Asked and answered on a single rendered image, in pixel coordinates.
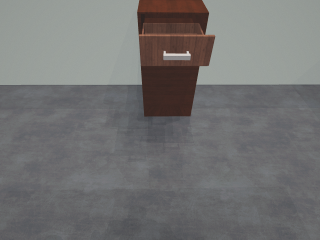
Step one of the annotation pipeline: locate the handle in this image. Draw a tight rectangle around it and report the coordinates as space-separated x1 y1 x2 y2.
163 51 191 60

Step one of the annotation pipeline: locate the cabinet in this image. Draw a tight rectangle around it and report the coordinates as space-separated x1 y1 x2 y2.
137 0 209 117

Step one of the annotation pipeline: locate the drawer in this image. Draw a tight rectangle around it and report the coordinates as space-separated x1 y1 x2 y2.
139 23 215 66

